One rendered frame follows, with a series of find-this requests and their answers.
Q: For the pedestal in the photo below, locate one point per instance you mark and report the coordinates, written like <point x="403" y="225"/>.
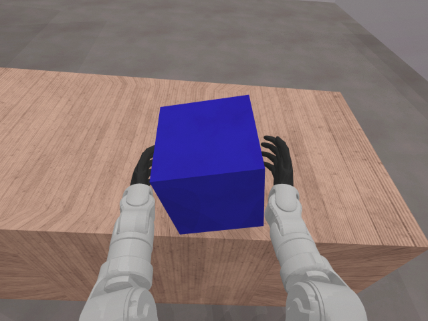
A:
<point x="69" y="144"/>

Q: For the right robot forearm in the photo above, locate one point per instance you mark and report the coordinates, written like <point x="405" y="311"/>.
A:
<point x="295" y="249"/>

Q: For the robot right hand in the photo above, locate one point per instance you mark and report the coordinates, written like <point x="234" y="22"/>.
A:
<point x="282" y="169"/>

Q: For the carton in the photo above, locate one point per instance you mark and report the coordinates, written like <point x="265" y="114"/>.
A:
<point x="207" y="168"/>

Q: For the robot left hand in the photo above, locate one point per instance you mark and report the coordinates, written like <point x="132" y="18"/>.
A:
<point x="142" y="172"/>

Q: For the robot right upper arm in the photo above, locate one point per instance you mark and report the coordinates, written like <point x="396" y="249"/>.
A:
<point x="309" y="300"/>

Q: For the left robot forearm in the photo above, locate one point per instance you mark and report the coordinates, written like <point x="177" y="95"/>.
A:
<point x="129" y="256"/>

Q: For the robot left upper arm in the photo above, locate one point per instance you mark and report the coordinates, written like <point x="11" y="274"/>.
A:
<point x="130" y="304"/>

